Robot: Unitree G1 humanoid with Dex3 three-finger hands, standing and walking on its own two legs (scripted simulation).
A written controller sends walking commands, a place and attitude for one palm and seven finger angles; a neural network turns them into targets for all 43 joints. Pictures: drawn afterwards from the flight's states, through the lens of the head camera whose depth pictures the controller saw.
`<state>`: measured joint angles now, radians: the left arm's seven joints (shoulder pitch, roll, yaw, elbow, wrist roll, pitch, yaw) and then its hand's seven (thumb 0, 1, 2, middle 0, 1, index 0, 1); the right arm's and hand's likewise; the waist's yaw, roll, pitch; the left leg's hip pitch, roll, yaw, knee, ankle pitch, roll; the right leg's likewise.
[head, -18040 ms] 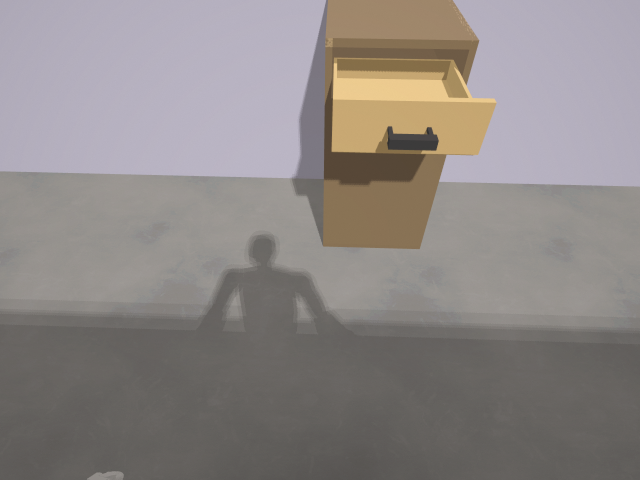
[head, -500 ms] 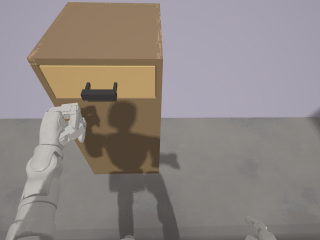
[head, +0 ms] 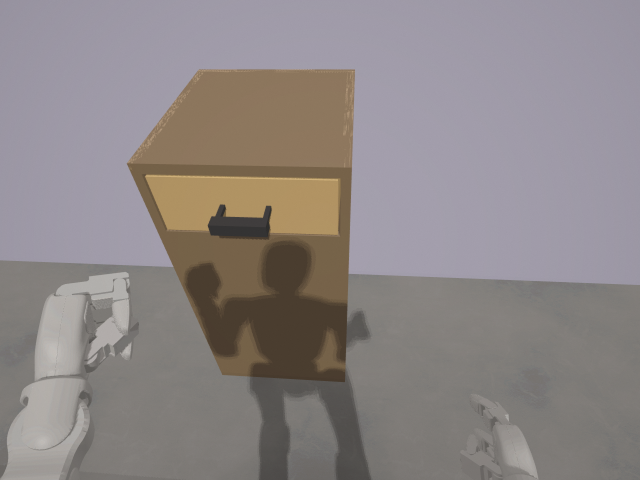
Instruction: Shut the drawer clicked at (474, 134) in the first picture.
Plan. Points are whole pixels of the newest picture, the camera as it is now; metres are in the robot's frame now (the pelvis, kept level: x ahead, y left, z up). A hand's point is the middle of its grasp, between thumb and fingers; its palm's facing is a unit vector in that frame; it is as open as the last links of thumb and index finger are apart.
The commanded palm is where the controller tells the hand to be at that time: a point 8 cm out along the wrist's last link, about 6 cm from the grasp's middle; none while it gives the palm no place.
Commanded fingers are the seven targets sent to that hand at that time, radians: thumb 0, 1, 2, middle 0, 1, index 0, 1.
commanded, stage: draw the hand back to the body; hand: left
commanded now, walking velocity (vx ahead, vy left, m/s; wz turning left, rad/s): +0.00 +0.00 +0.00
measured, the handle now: (242, 218) +0.57 +0.22 -0.02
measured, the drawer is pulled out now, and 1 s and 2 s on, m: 0.00 0.00 0.00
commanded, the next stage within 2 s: step back with the hand held close in 0.40 s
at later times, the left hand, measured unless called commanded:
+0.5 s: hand (89, 352) +0.18 +0.24 +0.16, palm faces +0.40 -0.84 -0.37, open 3.3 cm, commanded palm +0.13 +0.28 +0.18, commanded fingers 0.00 0.90 0.90 -1.40 -1.60 -1.40 -1.60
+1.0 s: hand (40, 388) +0.15 +0.26 +0.16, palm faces +0.29 -0.81 -0.50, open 3.3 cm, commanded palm +0.09 +0.30 +0.18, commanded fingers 0.00 0.90 0.90 -1.40 -1.60 -1.40 -1.60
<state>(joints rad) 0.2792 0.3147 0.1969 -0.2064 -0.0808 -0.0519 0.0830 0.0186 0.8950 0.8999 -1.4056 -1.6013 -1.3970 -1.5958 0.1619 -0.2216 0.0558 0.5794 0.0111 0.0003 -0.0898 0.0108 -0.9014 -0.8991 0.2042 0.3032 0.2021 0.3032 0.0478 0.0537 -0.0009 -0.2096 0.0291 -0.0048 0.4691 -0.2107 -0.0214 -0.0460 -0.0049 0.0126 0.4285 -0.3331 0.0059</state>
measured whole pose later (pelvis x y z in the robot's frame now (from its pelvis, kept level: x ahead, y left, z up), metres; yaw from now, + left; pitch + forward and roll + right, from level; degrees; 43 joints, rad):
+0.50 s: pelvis +0.00 +0.00 +0.00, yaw +0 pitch -4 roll +0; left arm 0.51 0.32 0.28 -0.45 -0.07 -0.10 0.09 0.02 0.89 0.90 -1.41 -1.60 -1.40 -1.60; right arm 0.19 -0.22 0.02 0.60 0.00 -0.09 -0.10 0.01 -0.90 -0.90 0.20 0.30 0.20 0.30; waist 0.07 0.06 0.01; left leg -0.16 0.03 -0.01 0.45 -0.21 -0.03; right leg 0.01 0.00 0.01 0.39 -0.32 0.00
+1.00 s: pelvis -0.04 +0.03 +0.00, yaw -1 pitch +0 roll -2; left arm 0.65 0.42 0.37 -0.57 -0.06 -0.18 0.11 0.02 0.89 0.90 -1.41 -1.60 -1.40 -1.59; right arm 0.18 -0.22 -0.02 0.53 0.01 0.04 -0.08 0.01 -0.90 -0.90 0.20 0.30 0.20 0.30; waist 0.00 0.04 0.04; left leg -0.34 0.03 0.01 0.47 -0.13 0.01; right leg -0.18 -0.01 0.03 0.43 -0.25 0.04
